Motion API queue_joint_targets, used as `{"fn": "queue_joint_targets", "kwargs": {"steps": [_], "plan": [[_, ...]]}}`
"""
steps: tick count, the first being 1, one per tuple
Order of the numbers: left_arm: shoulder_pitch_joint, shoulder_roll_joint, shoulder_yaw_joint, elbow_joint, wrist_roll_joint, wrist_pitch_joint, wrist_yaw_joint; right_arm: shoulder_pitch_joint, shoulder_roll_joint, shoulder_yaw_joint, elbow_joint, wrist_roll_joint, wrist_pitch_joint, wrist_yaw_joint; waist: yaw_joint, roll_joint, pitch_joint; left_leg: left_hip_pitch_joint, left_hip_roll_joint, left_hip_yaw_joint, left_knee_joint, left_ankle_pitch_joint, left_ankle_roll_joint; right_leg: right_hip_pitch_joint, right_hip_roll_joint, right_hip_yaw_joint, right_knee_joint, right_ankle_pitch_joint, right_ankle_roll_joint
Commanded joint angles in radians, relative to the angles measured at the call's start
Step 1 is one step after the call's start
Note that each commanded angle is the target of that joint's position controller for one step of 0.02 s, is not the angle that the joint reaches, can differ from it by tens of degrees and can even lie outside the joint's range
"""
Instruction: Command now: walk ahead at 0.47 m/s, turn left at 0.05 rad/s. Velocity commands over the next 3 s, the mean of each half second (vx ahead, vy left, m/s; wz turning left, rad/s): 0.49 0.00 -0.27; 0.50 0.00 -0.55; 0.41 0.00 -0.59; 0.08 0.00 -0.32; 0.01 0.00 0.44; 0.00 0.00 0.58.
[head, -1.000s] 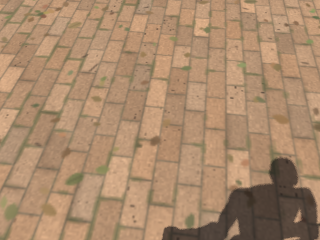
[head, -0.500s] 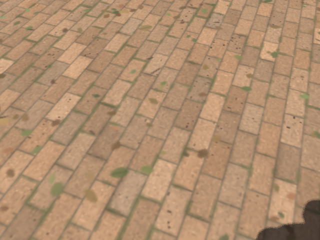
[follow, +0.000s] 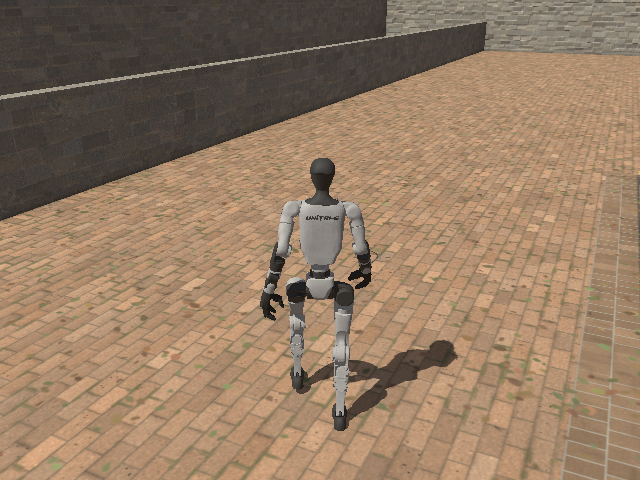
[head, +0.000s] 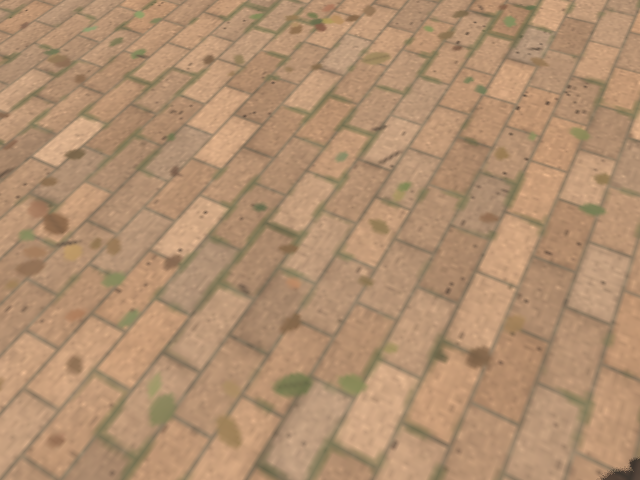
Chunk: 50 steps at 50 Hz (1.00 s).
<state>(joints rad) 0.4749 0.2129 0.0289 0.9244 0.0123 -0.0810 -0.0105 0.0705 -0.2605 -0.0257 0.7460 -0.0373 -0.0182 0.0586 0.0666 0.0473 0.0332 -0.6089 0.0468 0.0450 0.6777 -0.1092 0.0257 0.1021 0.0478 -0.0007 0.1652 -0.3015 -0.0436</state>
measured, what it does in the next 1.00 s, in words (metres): walks ahead, turning right: left foot, then right foot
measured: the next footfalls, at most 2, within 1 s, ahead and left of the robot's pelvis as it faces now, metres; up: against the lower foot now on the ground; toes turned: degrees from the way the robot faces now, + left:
left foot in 0.08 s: +0.22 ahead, +0.10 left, +0.00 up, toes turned +3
right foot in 0.66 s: +0.48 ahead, -0.08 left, +0.00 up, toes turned -21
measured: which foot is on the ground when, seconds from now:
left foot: up 0.00-0.06, down 0.08-0.66, up 0.68-1.00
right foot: down 0.00-0.10, up 0.12-0.64, down 0.66-1.00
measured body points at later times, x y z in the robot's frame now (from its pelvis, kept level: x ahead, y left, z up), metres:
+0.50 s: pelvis +0.27 +0.04 +0.00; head +0.29 +0.04 +0.45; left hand +0.45 +0.25 -0.12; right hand +0.20 -0.21 -0.14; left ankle +0.18 +0.10 -0.74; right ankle +0.40 -0.12 -0.68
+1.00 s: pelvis +0.53 -0.05 +0.01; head +0.55 -0.08 +0.45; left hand +0.65 +0.20 -0.12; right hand +0.58 -0.35 -0.11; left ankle +0.74 +0.05 -0.67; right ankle +0.44 -0.07 -0.74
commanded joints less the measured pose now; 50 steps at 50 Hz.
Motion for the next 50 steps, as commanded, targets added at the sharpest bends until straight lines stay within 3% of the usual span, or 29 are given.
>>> {"fn": "queue_joint_targets", "kwargs": {"steps": [1,3,4,5,6,7,8,9,11,15,21,26,29,31,32,33,34,35,36,37,39,41,43,50], "plan": [[0.01,0.18,0.036,-0.024,0.001,-0.008,0.01,-0.103,-0.06,-0.008,-0.09,0.003,-0.02,-0.01,-0.029,-0.158,0.059,0.088,-0.047,0.043,-0.096,-0.017,0.042,-0.055,-0.263,0.09,0.042,0.692,-0.117],[-0.007,0.197,0.039,-0.016,0.003,-0.002,0.013,0.055,-0.094,-0.025,-0.038,0.001,-0.027,-0.029,-0.106,-0.154,-0.035,0.298,-0.105,0.054,-0.156,-0.059,0.083,-0.037,-0.252,0.06,0.248,0.964,-0.09],[-0.008,0.192,0.035,-0.013,-0.004,0.002,0.014,0.206,-0.119,-0.037,0.011,-0.008,-0.039,-0.041,-0.172,-0.124,-0.12,0.52,-0.095,0.036,-0.209,-0.019,0.109,-0.121,-0.217,0.035,0.438,0.923,-0.072],[-0.008,0.149,0.021,-0.043,-0.009,0.001,0.011,0.369,-0.19,-0.057,0.036,-0.032,-0.048,-0.057,-0.229,-0.029,-0.246,0.777,0.122,-0.188,-0.233,-0.186,0.15,-0.321,-0.171,0.014,0.718,0.578,-0.061],[0.11,0.031,-0.002,-0.066,-0.037,0.006,0.007,0.386,-0.273,-0.076,0.041,-0.039,-0.045,-0.058,-0.156,0.229,-0.364,0.976,0.412,-0.67,-0.339,-0.277,0.252,-0.643,0.002,-0.025,1.056,-0.203,-0.029],[0.026,0.169,0.033,-0.047,-0.007,0.016,0.018,0.339,-0.205,-0.066,0.036,0.0,-0.038,-0.052,-0.167,0.046,-0.278,0.846,0.371,-0.695,-0.396,-0.321,0.224,-0.697,-0.033,0.085,1.12,-0.166,-0.05],[-0.041,0.159,0.038,-0.066,-0.011,0.014,0.01,0.241,-0.148,-0.048,0.033,0.005,-0.041,-0.052,-0.123,0.022,-0.128,0.696,0.327,-0.514,-0.424,-0.276,0.195,-0.702,-0.074,0.092,1.091,-0.068,-0.057],[-0.06,0.13,0.03,-0.062,-0.013,0.012,0.004,0.196,-0.103,-0.037,0.034,0.004,-0.051,-0.049,-0.101,0.006,-0.06,0.587,0.28,-0.394,-0.466,-0.165,0.169,-0.67,-0.107,0.081,1.043,-0.011,-0.054],[-0.04,0.108,0.03,-0.041,0.01,0.037,-0.01,0.179,-0.064,-0.026,0.052,0.01,-0.067,-0.056,-0.059,0.042,-0.015,0.476,0.21,-0.232,-0.512,-0.054,0.121,-0.604,-0.133,0.07,0.989,0.023,-0.038],[-0.109,0.081,0.034,-0.057,0.015,0.067,-0.031,0.225,-0.074,-0.03,0.085,0.024,-0.098,-0.059,-0.043,0.027,0.017,0.473,0.188,-0.085,-0.557,0.09,0.105,-0.682,-0.142,0.05,0.966,0.109,-0.02],[-0.322,0.061,0.023,-0.129,0.013,0.064,-0.047,0.303,-0.059,-0.024,0.131,0.021,-0.096,-0.067,-0.074,0.008,0.064,0.535,0.153,0.079,-0.551,0.282,0.081,-0.797,-0.132,-0.011,0.748,0.304,0.001],[-0.475,0.046,0.003,-0.193,0.02,0.06,-0.058,0.385,-0.081,-0.024,0.177,0.02,-0.083,-0.084,-0.115,0.009,0.079,0.665,0.184,0.155,-0.496,0.492,0.069,-0.756,-0.093,-0.124,0.516,0.302,-0.039],[-0.426,0.071,0.012,-0.191,0.024,0.064,-0.05,0.377,-0.118,-0.031,0.188,0.016,-0.067,-0.1,-0.074,0.044,0.024,0.747,0.204,0.197,-0.339,0.885,0.056,-0.641,-0.015,-0.175,0.476,0.166,-0.098],[-0.282,0.106,0.03,-0.154,0.025,0.061,-0.039,0.351,-0.152,-0.041,0.18,0.01,-0.05,-0.104,-0.005,0.064,-0.063,0.741,0.219,0.205,-0.097,1.0,0.068,-0.477,0.041,-0.172,0.449,0.058,-0.152],[-0.154,0.136,0.049,-0.114,0.03,0.052,-0.031,0.335,-0.16,-0.044,0.171,0.011,-0.042,-0.098,0.055,0.04,-0.13,0.664,0.21,0.209,0.109,0.865,0.067,-0.305,0.059,-0.142,0.368,0.062,-0.185],[-0.024,0.216,0.08,-0.084,0.041,0.05,-0.014,0.321,-0.141,-0.041,0.142,0.014,-0.045,-0.09,0.112,-0.056,-0.207,0.455,0.167,0.218,0.416,0.505,0.044,-0.077,-0.084,0.064,0.301,-0.026,-0.242],[-0.093,0.317,0.108,-0.113,0.025,0.064,-0.006,0.333,-0.043,-0.028,0.066,0.025,-0.056,-0.068,0.016,-0.302,-0.264,-0.023,-0.083,0.137,0.804,-0.412,-0.023,0.211,-0.366,0.647,0.21,0.022,-0.407],[-0.076,0.304,0.108,-0.117,-0.002,0.074,-0.005,0.224,-0.118,-0.036,0.035,0.015,-0.072,-0.062,0.065,-0.109,-0.253,-0.153,-0.06,-0.073,0.842,-0.363,-0.014,0.191,-0.382,0.704,0.123,0.063,-0.428],[-0.128,0.259,0.096,-0.111,-0.005,0.073,0.004,0.18,-0.101,-0.029,0.016,0.025,-0.086,-0.058,0.029,-0.062,-0.127,-0.181,0.0,-0.095,0.769,-0.268,-0.007,0.078,-0.371,0.568,0.099,0.11,-0.391],[-0.163,0.202,0.082,-0.104,-0.006,0.067,0.006,0.202,-0.103,-0.03,0.027,0.029,-0.093,-0.06,-0.027,0.006,-0.033,-0.119,0.037,-0.084,0.651,-0.223,-0.01,-0.076,-0.327,0.471,0.075,0.226,-0.337],[-0.22,0.16,0.066,-0.112,-0.009,0.046,0.012,0.23,-0.087,-0.027,0.036,-0.005,-0.058,-0.06,-0.09,0.006,-0.008,0.005,0.065,-0.088,0.533,-0.212,-0.036,-0.218,-0.226,0.33,0.061,0.382,-0.28],[-0.199,0.172,0.065,-0.107,-0.014,0.024,0.007,0.235,-0.072,-0.025,0.029,-0.017,-0.024,-0.052,-0.104,-0.02,-0.025,0.039,0.063,-0.068,0.466,-0.203,-0.059,-0.26,-0.184,0.279,0.057,0.484,-0.272],[-0.163,0.201,0.073,-0.1,-0.013,0.017,0.004,0.177,-0.063,-0.022,0.002,-0.014,-0.013,-0.046,-0.093,-0.043,-0.015,0.012,0.063,-0.049,0.383,-0.137,-0.078,-0.279,-0.156,0.256,0.045,0.492,-0.255],[-0.018,0.212,0.076,-0.086,-0.009,0.025,0.01,-0.09,-0.068,-0.011,-0.094,-0.002,-0.015,-0.037,0.015,-0.108,0.001,-0.088,0.021,-0.047,0.08,0.073,-0.085,-0.143,-0.135,0.3,0.089,0.501,-0.189]]}}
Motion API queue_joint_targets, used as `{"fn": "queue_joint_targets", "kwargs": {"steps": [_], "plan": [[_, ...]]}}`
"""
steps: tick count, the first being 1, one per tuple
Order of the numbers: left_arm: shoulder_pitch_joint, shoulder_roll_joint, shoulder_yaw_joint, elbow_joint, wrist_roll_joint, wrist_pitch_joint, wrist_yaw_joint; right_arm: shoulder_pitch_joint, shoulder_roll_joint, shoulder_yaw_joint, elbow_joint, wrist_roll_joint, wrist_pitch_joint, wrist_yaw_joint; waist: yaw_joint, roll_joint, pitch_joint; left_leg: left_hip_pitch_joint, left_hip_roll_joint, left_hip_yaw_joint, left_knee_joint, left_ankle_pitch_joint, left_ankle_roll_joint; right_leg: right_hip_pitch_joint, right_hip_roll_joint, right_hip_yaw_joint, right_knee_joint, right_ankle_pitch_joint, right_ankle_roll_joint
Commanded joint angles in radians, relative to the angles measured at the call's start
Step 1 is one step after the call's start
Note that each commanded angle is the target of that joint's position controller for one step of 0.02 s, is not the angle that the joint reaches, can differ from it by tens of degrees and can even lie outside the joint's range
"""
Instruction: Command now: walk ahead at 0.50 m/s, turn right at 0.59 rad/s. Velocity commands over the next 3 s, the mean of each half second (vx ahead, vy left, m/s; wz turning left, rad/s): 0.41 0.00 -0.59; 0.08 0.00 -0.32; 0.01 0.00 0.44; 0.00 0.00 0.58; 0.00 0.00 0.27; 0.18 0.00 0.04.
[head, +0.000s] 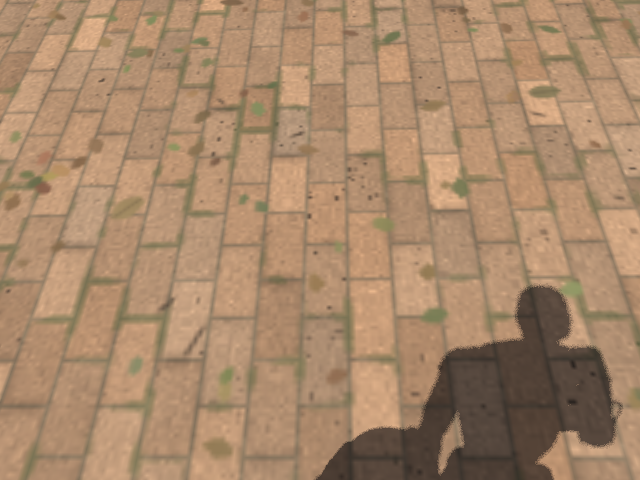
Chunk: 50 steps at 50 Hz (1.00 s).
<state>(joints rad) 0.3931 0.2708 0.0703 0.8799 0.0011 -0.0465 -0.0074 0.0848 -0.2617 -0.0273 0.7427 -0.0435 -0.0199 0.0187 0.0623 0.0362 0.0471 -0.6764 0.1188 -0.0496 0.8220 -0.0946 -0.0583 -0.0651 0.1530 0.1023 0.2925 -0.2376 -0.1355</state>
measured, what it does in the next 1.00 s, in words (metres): walks ahead, turning right: left foot, then right foot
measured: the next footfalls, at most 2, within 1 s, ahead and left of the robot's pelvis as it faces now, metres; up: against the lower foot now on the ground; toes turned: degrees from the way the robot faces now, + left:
left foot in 0.18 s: +0.29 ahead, +0.14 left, +0.00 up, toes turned -8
right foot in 0.64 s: +0.38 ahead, -0.11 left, +0.00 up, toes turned -24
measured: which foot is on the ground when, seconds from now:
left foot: up 0.00-0.16, down 0.18-0.64, up 0.66-1.00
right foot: down 0.00-0.18, up 0.20-0.62, down 0.64-1.00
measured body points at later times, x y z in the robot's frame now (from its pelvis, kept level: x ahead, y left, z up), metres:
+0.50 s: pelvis +0.25 +0.04 +0.00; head +0.29 +0.03 +0.45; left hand +0.48 +0.24 -0.11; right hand +0.21 -0.24 -0.12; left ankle +0.25 +0.14 -0.74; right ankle +0.31 -0.10 -0.68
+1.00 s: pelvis +0.31 -0.01 -0.01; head +0.32 -0.02 +0.44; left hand +0.54 +0.15 -0.12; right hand +0.27 -0.28 -0.14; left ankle +0.36 +0.11 -0.72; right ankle +0.35 -0.10 -0.74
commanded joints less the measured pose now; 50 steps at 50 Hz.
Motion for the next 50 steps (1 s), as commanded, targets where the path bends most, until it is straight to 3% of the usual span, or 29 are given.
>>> {"fn": "queue_joint_targets", "kwargs": {"steps": [1,3,5,7,8,9,10,11,12,13,14,16,18,21,24,29,31,32,33,34,35,36,37,39,41,44,46,48,50], "plan": [[0.078,0.156,0.034,-0.041,0.005,-0.008,0.009,-0.133,-0.068,-0.007,-0.102,0.006,-0.017,0.004,0.03,-0.1,-0.011,-0.023,-0.061,0.047,-0.098,0.061,0.003,0.049,-0.245,0.209,-0.024,0.455,-0.098],[0.094,0.164,0.036,-0.045,0.012,-0.006,0.015,-0.176,-0.074,-0.003,-0.125,0.011,-0.026,0.006,0.041,-0.107,-0.008,-0.006,-0.083,0.045,-0.162,0.049,0.017,0.086,-0.261,0.237,0.011,0.497,-0.095],[0.068,0.179,0.039,-0.058,0.016,-0.007,0.023,-0.151,-0.094,-0.005,-0.13,0.015,-0.036,0.004,0.014,-0.121,-0.011,0.088,-0.099,0.027,-0.239,0.019,0.039,0.084,-0.277,0.269,0.047,0.523,-0.07],[-0.003,0.201,0.043,-0.08,0.018,-0.012,0.021,0.006,-0.134,-0.021,-0.086,0.019,-0.046,-0.008,-0.066,-0.128,-0.061,0.345,-0.146,0.039,-0.301,-0.058,0.072,0.009,-0.256,0.266,0.16,0.656,-0.025],[-0.023,0.2,0.042,-0.082,0.01,-0.019,0.011,0.143,-0.161,-0.034,-0.05,0.016,-0.058,-0.02,-0.139,-0.081,-0.132,0.537,-0.134,0.036,-0.367,-0.03,0.097,-0.04,-0.2,0.224,0.334,0.665,-0.001],[-0.015,0.137,0.023,-0.106,-0.002,-0.028,0.0,0.296,-0.226,-0.05,-0.04,-0.006,-0.067,-0.039,-0.193,0.009,-0.27,0.772,0.055,-0.148,-0.398,-0.214,0.142,-0.161,-0.137,0.165,0.594,0.435,0.022],[0.09,0.039,0.003,-0.139,-0.029,-0.025,0.002,0.309,-0.311,-0.069,-0.05,-0.026,-0.057,-0.044,-0.129,0.243,-0.372,0.989,0.33,-0.6,-0.493,-0.296,0.243,-0.467,0.02,0.043,0.867,-0.288,0.055],[0.1,0.126,0.01,-0.12,0.008,-0.011,0.011,0.257,-0.254,-0.066,-0.052,-0.006,-0.042,-0.038,-0.096,0.169,-0.319,0.9,0.33,-0.73,-0.533,-0.406,0.273,-0.564,-0.06,0.033,0.979,-0.285,0.046],[0.038,0.142,0.016,-0.11,0.019,-0.002,0.007,0.188,-0.159,-0.045,-0.065,0.003,-0.039,-0.034,-0.086,0.048,-0.174,0.759,0.285,-0.566,-0.551,-0.415,0.254,-0.572,-0.11,0.021,0.985,-0.187,0.049],[-0.012,0.127,0.013,-0.114,0.021,0.002,-0.003,0.15,-0.107,-0.032,-0.06,0.006,-0.041,-0.03,-0.08,-0.006,-0.093,0.653,0.226,-0.407,-0.572,-0.303,0.232,-0.553,-0.144,0.006,0.942,-0.123,0.058],[-0.033,0.113,0.013,-0.117,0.025,0.01,-0.01,0.143,-0.093,-0.026,-0.053,0.005,-0.046,-0.032,-0.069,0.025,-0.051,0.592,0.186,-0.286,-0.582,-0.116,0.212,-0.53,-0.164,-0.007,0.909,-0.106,0.07],[-0.02,0.097,0.013,-0.118,0.034,0.037,-0.019,0.169,-0.093,-0.024,-0.027,0.018,-0.064,-0.03,-0.045,0.069,-0.041,0.537,0.158,-0.125,-0.559,0.325,0.211,-0.48,-0.166,-0.032,0.898,-0.12,0.094],[-0.042,0.082,0.011,-0.137,0.03,0.049,-0.025,0.19,-0.101,-0.027,-0.012,0.028,-0.081,-0.022,-0.033,0.073,-0.068,0.555,0.158,-0.03,-0.538,0.587,0.224,-0.496,-0.157,-0.045,0.876,-0.101,0.107],[-0.133,0.061,0.0,-0.182,0.029,0.058,-0.039,0.178,-0.113,-0.032,-0.005,0.031,-0.07,-0.027,-0.038,0.101,-0.062,0.562,0.144,0.079,-0.549,0.622,0.224,-0.538,-0.168,-0.079,0.749,-0.008,0.126],[-0.204,0.031,-0.018,-0.215,0.026,0.057,-0.056,0.157,-0.12,-0.035,-0.007,0.032,-0.054,-0.031,-0.047,0.105,-0.062,0.512,0.109,0.187,-0.536,0.553,0.202,-0.431,-0.174,-0.129,0.539,0.127,0.119],[-0.255,0.065,-0.007,-0.254,0.04,0.058,-0.057,0.195,-0.17,-0.058,0.002,0.04,-0.03,-0.036,-0.072,0.097,-0.072,0.576,0.155,0.204,-0.4,0.519,0.17,-0.336,-0.147,-0.173,0.349,0.052,0.076],[-0.163,0.079,0.005,-0.235,0.053,0.042,-0.045,0.198,-0.176,-0.062,0.003,0.045,-0.011,-0.042,-0.03,0.04,-0.124,0.574,0.132,0.233,-0.172,0.489,0.14,-0.21,-0.106,-0.177,0.218,0.073,0.039],[-0.078,0.132,0.022,-0.216,0.063,0.027,-0.028,0.247,-0.17,-0.061,0.001,0.039,-0.005,-0.039,0.005,-0.084,-0.19,0.477,0.081,0.256,0.048,0.296,0.089,-0.052,-0.166,-0.067,0.145,0.314,0.0],[-0.084,0.27,0.053,-0.243,0.049,0.027,-0.012,0.32,-0.073,-0.037,-0.058,0.031,0.005,-0.029,-0.06,-0.329,-0.259,0.154,-0.078,0.278,0.369,-0.53,0.027,0.175,-0.494,0.348,0.185,0.848,-0.146],[-0.005,0.265,0.065,-0.246,-0.013,0.041,-0.01,0.279,-0.115,-0.041,-0.058,0.012,0.031,-0.037,0.02,-0.216,-0.386,0.11,-0.124,0.078,0.487,-0.607,0.021,0.195,-0.537,0.466,0.147,0.842,-0.261],[-0.047,0.23,0.055,-0.242,-0.015,0.052,-0.002,0.231,-0.115,-0.042,-0.064,0.019,0.042,-0.039,0.001,-0.148,-0.298,0.07,-0.09,0.032,0.51,-0.539,0.019,0.132,-0.502,0.387,0.119,0.712,-0.252],[-0.106,0.179,0.04,-0.242,-0.006,0.061,0.006,0.179,-0.109,-0.038,-0.07,0.024,0.042,-0.041,-0.016,-0.116,-0.183,0.057,-0.07,0.025,0.46,-0.455,0.023,0.018,-0.444,0.314,0.083,0.595,-0.214],[-0.166,0.126,0.022,-0.245,0.001,0.065,0.014,0.169,-0.108,-0.038,-0.062,0.022,0.042,-0.044,-0.05,-0.106,-0.13,0.078,-0.05,0.023,0.395,-0.392,0.027,-0.049,-0.389,0.248,0.055,0.517,-0.16],[-0.216,0.071,-0.001,-0.249,0.009,0.059,0.018,0.238,-0.11,-0.039,-0.024,0.011,0.061,-0.041,-0.086,-0.118,-0.151,0.205,-0.064,0.045,0.346,-0.338,0.031,-0.141,-0.34,0.156,0.036,0.537,-0.12],[-0.214,0.062,-0.01,-0.234,0.02,0.043,0.016,0.261,-0.082,-0.032,-0.003,0.023,0.074,-0.033,-0.094,-0.099,-0.179,0.284,-0.075,0.049,0.28,-0.322,0.037,-0.175,-0.333,0.11,0.018,0.533,-0.106],[-0.218,0.039,-0.028,-0.202,0.033,0.035,0.018,0.235,-0.044,-0.017,0.015,0.029,0.088,-0.025,-0.08,-0.133,-0.144,0.375,-0.076,0.038,0.059,-0.295,0.045,-0.224,-0.317,0.071,-0.046,0.234,-0.067],[-0.208,0.071,-0.022,-0.183,0.038,0.041,0.02,0.202,-0.067,-0.023,0.013,0.03,0.095,-0.023,-0.057,-0.169,-0.11,0.396,-0.101,0.05,-0.016,-0.305,0.055,-0.234,-0.325,0.083,-0.066,0.043,-0.062],[-0.198,0.109,-0.01,-0.174,0.033,0.052,0.023,0.184,-0.089,-0.031,0.006,0.032,0.092,-0.021,-0.048,-0.158,-0.087,0.376,-0.12,0.06,-0.045,-0.335,0.067,-0.216,-0.354,0.112,-0.059,-0.03,-0.073],[-0.194,0.119,-0.004,-0.166,0.027,0.06,0.031,0.188,-0.08,-0.03,0.006,0.034,0.081,-0.021,-0.049,-0.134,-0.075,0.37,-0.127,0.07,-0.081,-0.352,0.08,-0.194,-0.378,0.127,-0.039,-0.031,-0.081]]}}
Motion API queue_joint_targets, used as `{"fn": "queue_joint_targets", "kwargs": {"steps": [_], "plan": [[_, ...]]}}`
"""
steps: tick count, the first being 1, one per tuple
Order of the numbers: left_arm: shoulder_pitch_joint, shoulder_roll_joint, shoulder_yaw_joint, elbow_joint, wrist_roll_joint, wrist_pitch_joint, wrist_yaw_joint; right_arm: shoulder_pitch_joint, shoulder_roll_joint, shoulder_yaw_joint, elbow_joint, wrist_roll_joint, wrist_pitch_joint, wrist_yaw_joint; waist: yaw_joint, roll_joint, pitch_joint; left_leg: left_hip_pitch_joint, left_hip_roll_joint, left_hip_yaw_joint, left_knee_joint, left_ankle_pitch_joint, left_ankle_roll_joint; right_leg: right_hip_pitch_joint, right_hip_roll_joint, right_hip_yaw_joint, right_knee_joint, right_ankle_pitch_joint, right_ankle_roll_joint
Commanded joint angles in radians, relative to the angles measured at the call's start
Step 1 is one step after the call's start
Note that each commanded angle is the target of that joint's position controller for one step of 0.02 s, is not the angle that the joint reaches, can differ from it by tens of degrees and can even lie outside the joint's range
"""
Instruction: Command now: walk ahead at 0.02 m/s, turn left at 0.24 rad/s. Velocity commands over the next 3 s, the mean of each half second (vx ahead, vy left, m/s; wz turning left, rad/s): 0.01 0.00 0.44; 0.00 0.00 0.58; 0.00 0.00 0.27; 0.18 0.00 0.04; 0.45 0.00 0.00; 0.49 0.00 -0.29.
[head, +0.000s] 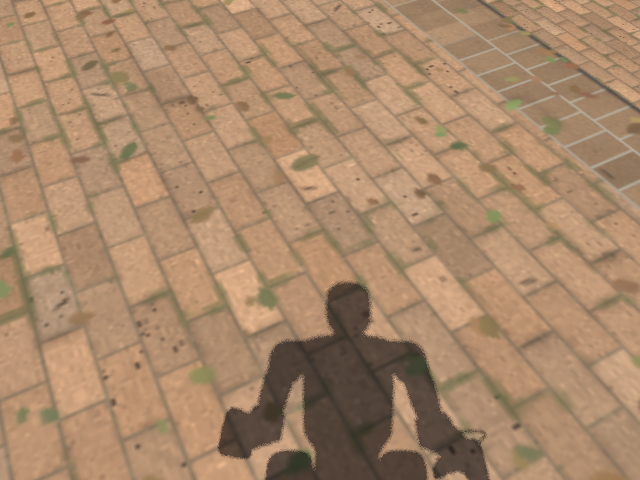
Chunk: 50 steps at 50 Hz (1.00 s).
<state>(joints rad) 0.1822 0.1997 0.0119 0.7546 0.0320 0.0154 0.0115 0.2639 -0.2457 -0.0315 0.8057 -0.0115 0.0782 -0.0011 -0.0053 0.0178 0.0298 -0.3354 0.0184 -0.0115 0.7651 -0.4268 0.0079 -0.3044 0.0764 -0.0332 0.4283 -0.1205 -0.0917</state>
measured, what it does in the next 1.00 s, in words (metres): steps on the spot, turning left: left foot, then right foot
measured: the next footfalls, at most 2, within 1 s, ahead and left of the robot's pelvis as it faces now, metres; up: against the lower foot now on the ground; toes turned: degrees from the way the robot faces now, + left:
left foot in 0.10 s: +0.01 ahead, +0.11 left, +0.00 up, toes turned +3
right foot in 0.50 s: +0.06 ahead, -0.09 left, +0.00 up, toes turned +21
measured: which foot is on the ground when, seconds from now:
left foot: up 0.00-0.08, down 0.10-0.50, up 0.52-0.92, down 0.94-1.00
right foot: down 0.00-0.10, up 0.12-0.48, down 0.50-0.94, up 0.96-1.00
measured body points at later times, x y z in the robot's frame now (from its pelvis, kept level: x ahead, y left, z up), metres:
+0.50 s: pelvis -0.01 -0.01 +0.00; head +0.03 -0.01 +0.45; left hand +0.06 +0.29 -0.10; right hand +0.16 -0.26 -0.12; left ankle -0.03 +0.11 -0.74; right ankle +0.02 -0.11 -0.74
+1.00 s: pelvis -0.04 +0.00 -0.01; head -0.03 +0.04 +0.44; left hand -0.11 +0.30 -0.13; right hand +0.23 -0.14 -0.10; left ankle -0.09 +0.07 -0.74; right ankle +0.01 -0.11 -0.71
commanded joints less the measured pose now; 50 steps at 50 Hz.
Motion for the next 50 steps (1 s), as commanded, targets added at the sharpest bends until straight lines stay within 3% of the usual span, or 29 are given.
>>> {"fn": "queue_joint_targets", "kwargs": {"steps": [1,3,4,5,6,7,8,9,12,18,21,23,24,25,26,27,28,29,30,32,35,39,44,46,47,48,49,50], "plan": [[0.013,0.189,0.056,-0.038,-0.007,0.001,0.018,0.02,-0.085,-0.024,-0.054,0.002,-0.023,-0.001,0.012,-0.106,-0.056,0.042,-0.031,0.041,-0.06,-0.015,0.022,0.052,-0.305,0.259,-0.16,-0.136,-0.124],[-0.004,0.19,0.061,-0.032,-0.017,0.007,0.029,0.07,-0.063,-0.02,-0.039,0.002,-0.034,-0.002,-0.017,-0.093,-0.054,0.119,-0.044,0.062,-0.217,0.056,0.047,0.03,-0.294,0.224,-0.112,-0.108,-0.093],[0.008,0.189,0.064,-0.023,-0.018,0.009,0.034,0.075,-0.076,-0.021,-0.043,-0.003,-0.042,-0.002,-0.022,-0.065,-0.03,0.145,-0.03,0.015,-0.333,0.116,0.068,0.0,-0.276,0.199,-0.07,-0.099,-0.051],[0.011,0.163,0.061,-0.033,-0.02,0.009,0.035,0.082,-0.124,-0.03,-0.054,-0.017,-0.052,-0.005,-0.014,0.037,-0.029,0.163,0.085,-0.171,-0.457,0.109,0.103,-0.052,-0.214,0.135,0.062,-0.123,0.002],[-0.014,0.12,0.053,-0.069,-0.026,0.005,0.034,0.056,-0.233,-0.06,-0.071,-0.009,-0.055,-0.005,0.007,0.199,0.035,0.135,0.286,-0.464,-0.503,0.318,0.195,-0.201,-0.029,-0.022,0.204,-0.254,0.073],[-0.078,0.132,0.054,-0.078,-0.01,0.008,0.034,0.092,-0.246,-0.07,-0.061,-0.017,-0.057,-0.007,-0.048,0.206,0.056,0.093,0.35,-0.519,-0.531,0.456,0.273,-0.23,-0.006,0.02,0.407,-0.389,0.079],[-0.064,0.131,0.058,-0.072,-0.011,0.014,0.026,0.084,-0.213,-0.066,-0.057,-0.013,-0.058,-0.013,-0.018,0.119,0.038,0.1,0.302,-0.452,-0.517,0.484,0.283,-0.228,-0.019,0.068,0.524,-0.37,0.084],[-0.04,0.131,0.061,-0.058,-0.017,0.016,0.019,0.032,-0.195,-0.064,-0.064,-0.006,-0.054,-0.017,0.013,0.076,0.032,0.106,0.238,-0.375,-0.496,0.488,0.25,-0.229,-0.028,0.081,0.561,-0.323,0.089],[-0.007,0.143,0.064,-0.043,-0.008,0.017,0.01,-0.009,-0.164,-0.065,-0.087,0.004,-0.048,-0.013,0.019,0.086,-0.037,0.216,0.145,-0.289,-0.428,0.655,0.211,-0.242,-0.027,0.067,0.58,-0.279,0.115],[-0.084,0.136,0.045,-0.095,-0.026,0.009,0.017,0.072,-0.204,-0.09,-0.079,-0.001,-0.036,-0.012,-0.054,0.127,-0.076,0.304,0.151,-0.379,-0.362,0.693,0.221,-0.207,-0.027,0.069,0.363,-0.312,0.126],[-0.044,0.152,0.044,-0.1,-0.034,0.001,0.022,0.019,-0.221,-0.097,-0.098,-0.003,-0.029,-0.001,-0.035,0.145,-0.086,0.239,0.135,-0.433,-0.349,0.709,0.195,-0.085,-0.004,0.068,0.242,-0.311,0.109],[0.03,0.15,0.042,-0.086,-0.032,-0.009,0.03,-0.048,-0.221,-0.098,-0.114,0.006,-0.027,0.003,0.016,0.136,-0.087,0.165,0.092,-0.444,-0.322,0.636,0.142,0.058,0.005,0.065,0.044,-0.208,0.097],[0.072,0.166,0.047,-0.075,-0.023,-0.018,0.038,-0.079,-0.205,-0.093,-0.125,0.014,-0.029,0.002,0.041,0.112,-0.087,0.085,0.05,-0.427,-0.287,0.504,0.091,0.171,-0.03,0.088,-0.094,-0.108,0.088],[0.084,0.243,0.062,-0.08,-0.008,-0.024,0.048,-0.048,-0.146,-0.078,-0.137,0.015,-0.034,0.002,0.02,-0.045,-0.098,-0.033,-0.032,-0.333,-0.153,0.243,0.035,0.27,-0.228,0.269,-0.193,-0.145,0.043],[0.012,0.343,0.077,-0.112,-0.01,-0.015,0.045,0.025,-0.098,-0.068,-0.149,0.01,-0.038,-0.004,-0.026,-0.263,-0.086,-0.199,-0.207,-0.126,0.018,-0.159,-0.007,0.283,-0.467,0.528,-0.205,0.071,-0.072],[0.046,0.302,0.075,-0.103,-0.005,-0.008,0.037,0.006,-0.19,-0.088,-0.129,-0.021,-0.032,-0.008,0.006,-0.191,-0.088,-0.185,-0.121,-0.098,0.231,-0.194,-0.014,0.202,-0.504,0.51,-0.165,0.163,-0.163],[0.01,0.224,0.052,-0.112,-0.009,-0.009,0.032,-0.007,-0.207,-0.098,-0.115,-0.016,-0.029,-0.002,-0.016,-0.113,-0.052,-0.168,-0.103,-0.113,0.303,-0.133,-0.013,0.151,-0.437,0.414,-0.16,0.184,-0.156],[-0.044,0.187,0.041,-0.12,-0.009,-0.008,0.029,0.002,-0.197,-0.098,-0.099,-0.013,-0.021,0.007,-0.038,-0.1,-0.017,-0.157,-0.091,-0.099,0.349,-0.068,-0.019,0.116,-0.363,0.303,-0.153,0.188,-0.121],[-0.065,0.179,0.038,-0.125,-0.007,-0.01,0.031,0.009,-0.19,-0.096,-0.096,-0.011,-0.014,0.02,-0.046,-0.138,-0.021,-0.164,-0.089,-0.081,0.378,-0.018,-0.028,0.131,-0.312,0.229,-0.145,0.207,-0.093],[-0.038,0.183,0.042,-0.121,-0.003,-0.013,0.035,0.003,-0.173,-0.087,-0.095,-0.003,-0.006,0.038,-0.024,-0.17,-0.029,-0.184,-0.087,-0.049,0.376,0.012,-0.054,0.176,-0.278,0.153,-0.126,0.284,-0.091],[0.037,0.2,0.053,-0.1,-0.007,-0.016,0.034,-0.065,-0.155,-0.075,-0.122,-0.001,-0.001,0.046,0.021,-0.164,-0.04,-0.216,-0.068,-0.031,0.291,0.007,-0.07,0.263,-0.321,0.147,-0.113,0.293,-0.121],[0.049,0.223,0.065,-0.089,-0.002,-0.018,0.022,-0.109,-0.128,-0.058,-0.147,0.001,0.005,0.054,0.037,-0.18,-0.044,-0.129,-0.037,0.012,0.117,-0.022,-0.055,0.249,-0.349,0.105,-0.095,0.268,-0.122],[0.038,0.26,0.081,-0.078,-0.004,-0.01,0.003,-0.099,-0.127,-0.051,-0.168,0.014,-0.005,0.053,0.026,-0.2,-0.067,0.032,-0.049,0.084,-0.104,-0.005,-0.008,0.194,-0.367,0.054,-0.015,0.298,-0.092],[0.034,0.259,0.083,-0.069,-0.018,-0.002,0.002,-0.045,-0.128,-0.05,-0.154,-0.002,-0.022,0.042,-0.02,-0.133,-0.076,0.181,-0.065,0.074,-0.345,0.181,0.02,0.106,-0.337,-0.011,0.106,0.175,-0.014],[0.07,0.227,0.077,-0.068,-0.013,0.003,-0.002,-0.013,-0.195,-0.064,-0.15,-0.019,-0.038,0.029,-0.028,0.049,-0.079,0.29,0.062,-0.144,-0.481,0.221,0.051,-0.036,-0.27,-0.089,0.304,-0.03,0.057],[0.039,0.142,0.05,-0.144,-0.005,0.012,0.002,-0.011,-0.357,-0.098,-0.182,-0.009,-0.048,0.025,-0.011,0.299,-0.041,0.316,0.359,-0.561,-0.497,0.576,0.186,-0.317,-0.08,-0.123,0.486,-0.517,0.131],[-0.024,0.19,0.057,-0.144,0.001,0.029,0.016,0.085,-0.331,-0.106,-0.154,-0.001,-0.047,0.023,-0.09,0.171,-0.077,0.286,0.366,-0.517,-0.458,0.653,0.289,-0.291,-0.092,0.034,0.634,-0.535,0.126],[-0.016,0.193,0.06,-0.133,-0.013,0.035,0.013,0.043,-0.273,-0.087,-0.149,0.003,-0.044,0.018,-0.045,0.127,-0.036,0.254,0.305,-0.425,-0.447,0.627,0.288,-0.301,-0.107,0.062,0.682,-0.458,0.121]]}}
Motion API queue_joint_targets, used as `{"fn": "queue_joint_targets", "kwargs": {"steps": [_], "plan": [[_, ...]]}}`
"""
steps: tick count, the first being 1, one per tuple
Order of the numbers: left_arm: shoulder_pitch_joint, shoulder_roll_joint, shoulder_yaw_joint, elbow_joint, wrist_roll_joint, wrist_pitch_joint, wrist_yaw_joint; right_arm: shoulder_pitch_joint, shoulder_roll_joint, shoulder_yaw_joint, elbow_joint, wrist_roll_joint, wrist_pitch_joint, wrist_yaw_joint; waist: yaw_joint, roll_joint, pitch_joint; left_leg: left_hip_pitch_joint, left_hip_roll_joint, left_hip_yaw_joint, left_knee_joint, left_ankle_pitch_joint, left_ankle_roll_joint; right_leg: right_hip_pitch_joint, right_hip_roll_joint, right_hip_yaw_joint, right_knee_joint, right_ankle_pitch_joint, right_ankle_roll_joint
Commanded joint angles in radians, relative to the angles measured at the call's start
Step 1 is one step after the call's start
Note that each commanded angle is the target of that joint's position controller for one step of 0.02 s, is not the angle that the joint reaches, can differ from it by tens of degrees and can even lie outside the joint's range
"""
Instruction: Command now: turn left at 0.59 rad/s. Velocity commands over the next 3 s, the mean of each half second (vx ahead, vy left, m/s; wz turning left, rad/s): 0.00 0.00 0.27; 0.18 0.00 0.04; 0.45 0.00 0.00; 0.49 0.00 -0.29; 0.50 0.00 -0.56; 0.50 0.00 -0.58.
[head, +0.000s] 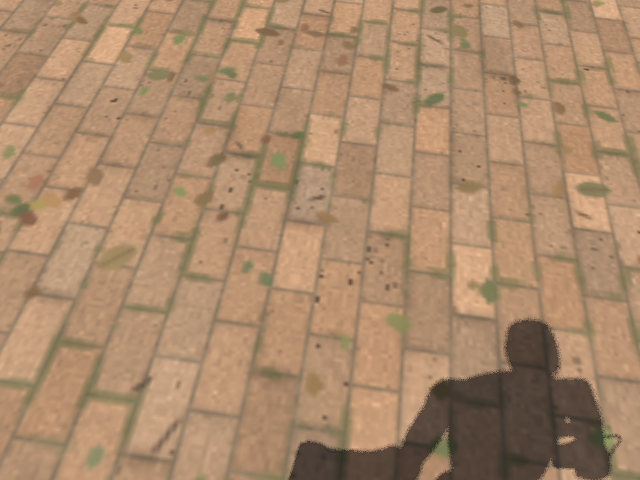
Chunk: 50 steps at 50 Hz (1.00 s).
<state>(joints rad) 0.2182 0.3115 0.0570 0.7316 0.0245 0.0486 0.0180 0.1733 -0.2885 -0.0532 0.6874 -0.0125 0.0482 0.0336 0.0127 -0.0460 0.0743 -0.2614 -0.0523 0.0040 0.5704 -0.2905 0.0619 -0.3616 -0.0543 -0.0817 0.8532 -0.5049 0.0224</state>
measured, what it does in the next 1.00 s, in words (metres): steps on the spot: right foot, then left foot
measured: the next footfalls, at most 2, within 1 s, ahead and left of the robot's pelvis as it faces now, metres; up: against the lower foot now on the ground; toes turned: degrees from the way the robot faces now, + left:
right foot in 0.42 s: +0.05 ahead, -0.11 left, +0.00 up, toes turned +7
left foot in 0.96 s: +0.11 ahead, +0.12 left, +0.00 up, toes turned +7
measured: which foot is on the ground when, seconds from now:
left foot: down 0.00-0.70, up 0.72-0.94, down 0.96-1.00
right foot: up 0.00-0.40, down 0.42-0.96, up 0.98-1.00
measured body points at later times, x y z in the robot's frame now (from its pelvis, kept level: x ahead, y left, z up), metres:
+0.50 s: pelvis +0.01 -0.01 +0.01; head +0.02 -0.02 +0.46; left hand +0.08 +0.26 -0.11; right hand +0.13 -0.25 -0.13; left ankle +0.00 +0.08 -0.73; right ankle +0.01 -0.11 -0.73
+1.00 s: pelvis +0.08 +0.03 +0.01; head +0.08 +0.04 +0.46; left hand +0.05 +0.30 -0.14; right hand +0.16 -0.24 -0.12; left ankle +0.07 +0.11 -0.73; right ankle +0.01 -0.11 -0.71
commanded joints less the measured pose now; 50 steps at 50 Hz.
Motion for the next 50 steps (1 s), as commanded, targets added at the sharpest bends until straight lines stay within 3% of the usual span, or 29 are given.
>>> {"fn": "queue_joint_targets", "kwargs": {"steps": [1,2,4,6,10,14,17,19,20,21,22,23,24,26,30,32,33,35,37,38,40,44,46,47,48,49,50], "plan": [[-0.038,0.088,0.018,-0.092,-0.014,-0.003,0.002,0.056,-0.184,-0.051,-0.04,0.006,-0.009,-0.022,-0.027,0.162,-0.042,0.137,0.3,-0.364,-0.266,0.416,0.192,-0.231,0.009,0.126,0.234,0.021,0.003],[-0.02,0.1,0.024,-0.078,-0.007,-0.008,-0.002,-0.007,-0.157,-0.042,-0.053,0.009,-0.008,-0.029,-0.003,0.175,-0.048,0.146,0.246,-0.314,-0.269,0.396,0.154,-0.221,0.007,0.12,0.211,0.083,0.001],[0.028,0.103,0.025,-0.045,0.006,-0.006,-0.012,-0.006,-0.128,-0.029,-0.054,0.01,-0.012,-0.033,0.001,0.171,-0.11,0.166,0.212,-0.26,-0.25,0.535,0.147,-0.165,0.028,0.096,0.241,0.133,0.012],[0.026,0.084,0.02,-0.039,-0.004,0.002,-0.018,0.022,-0.131,-0.027,-0.041,0.009,-0.021,-0.031,-0.007,0.143,-0.125,0.181,0.215,-0.254,-0.251,0.542,0.148,-0.152,0.032,0.093,0.21,0.144,0.018],[-0.011,0.066,0.013,-0.036,-0.005,0.014,-0.014,0.065,-0.129,-0.021,-0.013,-0.003,-0.025,-0.036,-0.037,0.168,-0.089,0.188,0.226,-0.292,-0.274,0.399,0.156,-0.14,0.032,0.096,0.068,0.131,0.015],[-0.027,0.05,0.004,-0.025,-0.01,0.01,-0.006,0.064,-0.131,-0.014,0.01,-0.014,-0.027,-0.038,-0.046,0.165,-0.071,0.133,0.225,-0.311,-0.259,0.344,0.161,-0.037,0.049,0.091,-0.08,0.099,-0.008],[-0.009,0.042,-0.001,-0.008,-0.02,0.003,0.005,0.043,-0.124,-0.006,0.028,-0.016,-0.027,-0.04,-0.034,0.162,-0.077,0.089,0.222,-0.332,-0.232,0.377,0.152,0.073,0.069,0.084,-0.207,0.098,-0.027],[0.045,0.017,-0.011,0.021,-0.018,-0.01,0.012,0.01,-0.107,0.005,0.039,-0.004,-0.027,-0.046,0.014,0.131,-0.084,0.041,0.197,-0.326,-0.19,0.376,0.11,0.214,0.071,0.078,-0.442,0.246,-0.044],[0.056,0.023,-0.015,0.028,-0.007,-0.024,0.018,0.019,-0.082,0.016,0.045,0.0,-0.033,-0.048,0.017,0.093,-0.099,-0.015,0.178,-0.323,-0.18,0.314,0.062,0.32,0.018,0.142,-0.546,0.37,-0.052],[0.062,0.073,-0.014,0.026,0.011,-0.04,0.025,0.053,-0.034,0.031,0.046,0.0,-0.041,-0.046,-0.009,-0.02,-0.131,-0.056,0.12,-0.263,-0.111,0.197,0.017,0.392,-0.141,0.307,-0.599,0.442,-0.078],[-0.023,0.124,-0.008,0.019,-0.005,-0.043,0.017,0.094,-0.042,0.026,0.066,0.008,-0.034,-0.047,-0.068,-0.098,-0.088,0.002,0.008,-0.157,-0.14,0.017,-0.004,0.239,-0.213,0.366,-0.568,0.572,-0.157],[-0.061,0.076,-0.018,0.02,-0.01,-0.047,0.007,0.09,-0.064,0.025,0.094,-0.007,-0.027,-0.05,-0.062,-0.083,-0.087,0.101,0.031,-0.145,-0.169,0.026,-0.011,0.18,-0.189,0.328,-0.554,0.529,-0.165],[-0.071,0.052,-0.028,0.022,-0.009,-0.051,0.001,0.074,-0.068,0.024,0.109,-0.009,-0.026,-0.048,-0.053,-0.083,-0.076,0.125,0.037,-0.17,-0.202,0.094,-0.008,0.165,-0.13,0.285,-0.553,0.452,-0.128],[-0.04,0.058,-0.028,0.044,-0.013,-0.052,0.006,0.051,-0.092,0.017,0.133,-0.006,-0.031,-0.044,-0.026,-0.069,-0.058,0.117,0.056,-0.189,-0.209,0.198,-0.009,0.192,-0.062,0.232,-0.547,0.409,-0.086],[-0.008,0.05,-0.029,0.089,-0.017,-0.052,0.01,0.065,-0.063,0.027,0.194,0.0,-0.04,-0.053,-0.014,0.015,-0.063,0.082,0.07,-0.196,-0.235,0.219,-0.021,0.254,-0.054,0.217,-0.525,0.436,-0.092],[-0.01,0.047,-0.031,0.108,-0.015,-0.052,0.01,0.062,-0.059,0.029,0.222,0.001,-0.039,-0.057,-0.012,0.03,-0.054,0.082,0.072,-0.198,-0.245,0.214,-0.023,0.249,-0.052,0.216,-0.528,0.423,-0.094],[0.001,0.047,-0.032,0.123,-0.012,-0.052,0.008,0.072,-0.053,0.031,0.239,0.0,-0.038,-0.058,-0.009,0.026,-0.073,0.089,0.062,-0.189,-0.244,0.139,-0.02,0.254,-0.046,0.219,-0.546,0.302,-0.097],[0.03,0.097,-0.011,0.146,-0.009,-0.042,0.005,0.064,-0.066,0.024,0.246,-0.011,-0.034,-0.055,0.009,-0.026,-0.036,-0.008,-0.001,-0.127,-0.13,-0.107,0.002,0.241,-0.056,0.287,-0.588,-0.066,-0.142],[0.085,0.128,0.004,0.171,-0.008,-0.034,0.003,0.021,-0.055,0.025,0.226,-0.026,-0.04,-0.042,0.03,-0.083,0.048,-0.154,-0.019,-0.032,0.025,-0.179,0.005,0.221,-0.182,0.462,-0.706,-0.322,-0.235],[0.093,0.124,0.008,0.18,-0.008,-0.038,0.002,-0.001,-0.049,0.027,0.214,-0.031,-0.047,-0.037,0.032,-0.08,0.086,-0.195,0.02,-0.012,0.095,-0.15,0.002,0.195,-0.238,0.523,-0.745,-0.328,-0.271],[0.091,0.11,0.012,0.186,0.001,-0.057,-0.004,-0.013,-0.061,0.023,0.202,-0.025,-0.066,-0.027,0.021,-0.049,0.083,-0.25,0.065,-0.024,0.183,-0.161,-0.002,0.22,-0.264,0.536,-0.767,-0.217,-0.291],[0.054,0.11,0.021,0.196,-0.01,-0.086,-0.014,0.012,-0.052,0.021,0.211,-0.012,-0.093,-0.009,-0.011,-0.056,0.026,-0.089,0.053,0.037,0.039,-0.077,0.002,0.195,-0.16,0.342,-0.723,0.005,-0.238],[0.03,0.109,0.024,0.2,-0.017,-0.085,-0.02,0.11,-0.034,0.019,0.249,-0.011,-0.097,-0.013,-0.062,-0.038,0.016,0.144,0.013,0.092,-0.115,0.037,0.009,0.051,-0.111,0.26,-0.638,0.003,-0.21],[0.033,0.093,0.02,0.2,-0.012,-0.087,-0.021,0.189,-0.052,0.01,0.279,-0.013,-0.101,-0.02,-0.089,0.002,0.001,0.284,0.002,0.072,-0.152,0.011,0.013,-0.048,-0.078,0.23,-0.549,-0.018,-0.192],[0.008,0.041,0.004,0.181,-0.002,-0.094,-0.025,0.297,-0.106,-0.005,0.306,-0.021,-0.109,-0.032,-0.136,0.13,-0.023,0.409,0.135,-0.121,-0.26,-0.141,0.035,-0.168,-0.013,0.149,-0.342,-0.002,-0.159],[-0.02,-0.044,-0.021,0.133,-0.01,-0.103,-0.034,0.412,-0.213,-0.03,0.319,-0.021,-0.113,-0.037,-0.169,0.359,-0.069,0.477,0.398,-0.585,-0.464,-0.498,0.129,-0.344,0.117,0.018,-0.015,-0.039,-0.115],[-0.034,0.048,0.001,0.136,0.008,-0.099,-0.032,0.38,-0.184,-0.023,0.332,-0.022,-0.107,-0.037,-0.128,0.223,0.009,0.366,0.444,-0.669,-0.483,-0.527,0.183,-0.385,0.087,0.109,0.152,-0.043,-0.135]]}}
